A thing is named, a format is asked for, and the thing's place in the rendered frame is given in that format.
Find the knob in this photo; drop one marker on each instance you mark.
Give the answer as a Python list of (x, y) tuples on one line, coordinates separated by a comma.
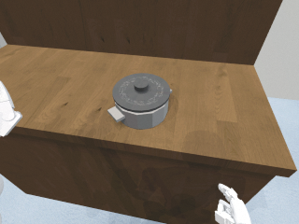
[(141, 85)]

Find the pot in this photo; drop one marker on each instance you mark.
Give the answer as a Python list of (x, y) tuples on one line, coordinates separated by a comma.
[(139, 121)]

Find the robot left hand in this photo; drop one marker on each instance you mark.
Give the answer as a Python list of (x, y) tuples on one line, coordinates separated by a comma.
[(8, 117)]

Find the lid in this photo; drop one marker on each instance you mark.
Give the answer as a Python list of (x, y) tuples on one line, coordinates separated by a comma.
[(126, 97)]

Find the table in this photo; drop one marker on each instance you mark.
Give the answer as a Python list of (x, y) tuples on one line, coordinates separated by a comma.
[(60, 65)]

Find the robot right hand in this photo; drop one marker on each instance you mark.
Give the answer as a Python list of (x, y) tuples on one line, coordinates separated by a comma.
[(234, 213)]

